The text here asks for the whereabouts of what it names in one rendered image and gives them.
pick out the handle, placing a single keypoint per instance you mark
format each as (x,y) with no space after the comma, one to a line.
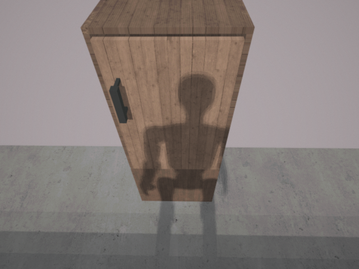
(121,110)

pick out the cupboard door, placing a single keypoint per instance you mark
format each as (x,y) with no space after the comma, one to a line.
(178,90)

